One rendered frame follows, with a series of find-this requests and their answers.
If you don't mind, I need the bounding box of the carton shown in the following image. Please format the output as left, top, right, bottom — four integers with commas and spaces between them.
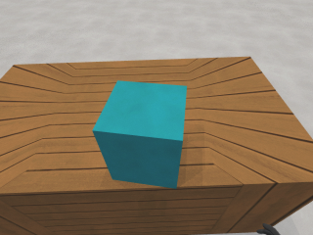
92, 80, 187, 189

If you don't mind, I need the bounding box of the pedestal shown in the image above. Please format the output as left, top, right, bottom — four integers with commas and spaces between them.
0, 56, 313, 235

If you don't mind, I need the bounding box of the right robot hand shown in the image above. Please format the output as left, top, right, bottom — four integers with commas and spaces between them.
256, 223, 281, 235

